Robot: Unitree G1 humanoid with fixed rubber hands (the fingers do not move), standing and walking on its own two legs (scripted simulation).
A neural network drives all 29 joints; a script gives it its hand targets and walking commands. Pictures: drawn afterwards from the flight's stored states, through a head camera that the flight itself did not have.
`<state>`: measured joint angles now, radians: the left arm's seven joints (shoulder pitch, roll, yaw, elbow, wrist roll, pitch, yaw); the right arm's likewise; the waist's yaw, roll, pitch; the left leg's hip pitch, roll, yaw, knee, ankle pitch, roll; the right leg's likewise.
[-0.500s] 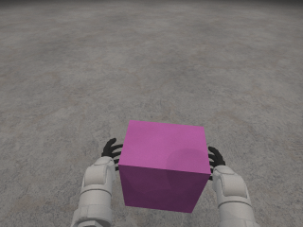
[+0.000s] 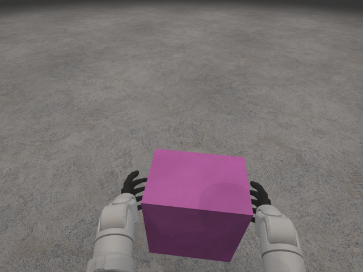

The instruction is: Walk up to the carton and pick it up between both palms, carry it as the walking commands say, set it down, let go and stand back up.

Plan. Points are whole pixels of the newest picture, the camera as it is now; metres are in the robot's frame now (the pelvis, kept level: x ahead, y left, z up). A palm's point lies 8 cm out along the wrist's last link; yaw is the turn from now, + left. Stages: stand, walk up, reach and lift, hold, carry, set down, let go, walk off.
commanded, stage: hold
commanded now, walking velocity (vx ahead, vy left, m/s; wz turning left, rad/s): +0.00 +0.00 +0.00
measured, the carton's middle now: (194, 207) +0.32 +0.01 -0.02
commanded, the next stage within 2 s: carry in 0.72 s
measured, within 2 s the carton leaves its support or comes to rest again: neither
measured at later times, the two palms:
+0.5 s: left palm (129, 201) +0.29 +0.16 +0.04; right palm (262, 213) +0.28 -0.15 +0.03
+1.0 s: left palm (114, 176) +0.32 +0.20 +0.08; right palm (248, 186) +0.32 -0.11 +0.08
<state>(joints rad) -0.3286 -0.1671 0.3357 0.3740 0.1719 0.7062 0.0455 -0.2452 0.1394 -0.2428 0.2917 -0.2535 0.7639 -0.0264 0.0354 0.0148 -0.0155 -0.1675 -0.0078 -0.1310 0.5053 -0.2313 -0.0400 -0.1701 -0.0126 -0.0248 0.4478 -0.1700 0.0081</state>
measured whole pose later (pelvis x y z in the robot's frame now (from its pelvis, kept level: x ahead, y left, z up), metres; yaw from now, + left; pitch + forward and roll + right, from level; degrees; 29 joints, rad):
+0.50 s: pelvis +0.00 +0.00 +0.00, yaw +0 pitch -6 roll -1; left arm -0.32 -0.17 0.33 0.35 0.17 0.71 0.04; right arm -0.23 0.15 -0.23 0.26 -0.25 0.77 -0.03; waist 0.04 0.01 0.00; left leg -0.17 -0.01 -0.13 0.50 -0.23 -0.04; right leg -0.17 -0.01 -0.02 0.45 -0.17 0.01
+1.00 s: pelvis +0.04 +0.02 +0.00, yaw +0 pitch +0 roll -2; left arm -0.27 -0.15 0.25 -0.02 0.17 0.95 0.02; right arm -0.18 0.14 -0.11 -0.07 -0.22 0.98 -0.05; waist 0.03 0.01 -0.10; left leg -0.24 -0.02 -0.12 0.52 -0.28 0.00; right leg -0.33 -0.02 -0.03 0.70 -0.38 0.01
